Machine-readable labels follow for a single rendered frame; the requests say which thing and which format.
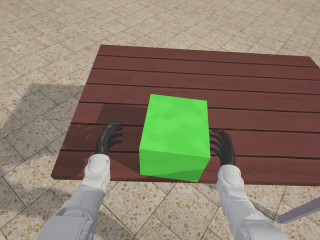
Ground left robot forearm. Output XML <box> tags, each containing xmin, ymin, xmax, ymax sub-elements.
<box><xmin>36</xmin><ymin>154</ymin><xmax>111</xmax><ymax>240</ymax></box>

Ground right robot hand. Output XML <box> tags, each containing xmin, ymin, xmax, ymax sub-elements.
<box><xmin>209</xmin><ymin>129</ymin><xmax>236</xmax><ymax>166</ymax></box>

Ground robot right upper arm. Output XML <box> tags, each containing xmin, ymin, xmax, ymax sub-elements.
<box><xmin>234</xmin><ymin>225</ymin><xmax>288</xmax><ymax>240</ymax></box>

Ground carton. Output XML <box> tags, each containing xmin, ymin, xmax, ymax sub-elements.
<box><xmin>139</xmin><ymin>94</ymin><xmax>211</xmax><ymax>182</ymax></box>

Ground left robot hand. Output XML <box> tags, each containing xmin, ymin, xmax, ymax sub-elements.
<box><xmin>94</xmin><ymin>121</ymin><xmax>123</xmax><ymax>156</ymax></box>

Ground robot left upper arm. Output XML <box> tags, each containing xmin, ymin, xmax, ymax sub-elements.
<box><xmin>39</xmin><ymin>215</ymin><xmax>95</xmax><ymax>240</ymax></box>

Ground table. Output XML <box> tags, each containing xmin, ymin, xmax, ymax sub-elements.
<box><xmin>50</xmin><ymin>44</ymin><xmax>320</xmax><ymax>224</ymax></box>

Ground right robot forearm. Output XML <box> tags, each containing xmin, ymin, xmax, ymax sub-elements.
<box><xmin>216</xmin><ymin>164</ymin><xmax>289</xmax><ymax>240</ymax></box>

